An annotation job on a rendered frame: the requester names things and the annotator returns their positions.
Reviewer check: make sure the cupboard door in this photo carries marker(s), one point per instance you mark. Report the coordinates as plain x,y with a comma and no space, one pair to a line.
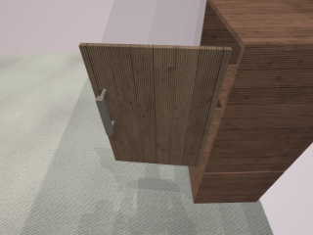
162,98

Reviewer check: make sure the handle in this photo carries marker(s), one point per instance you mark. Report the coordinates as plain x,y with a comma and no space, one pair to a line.
104,113

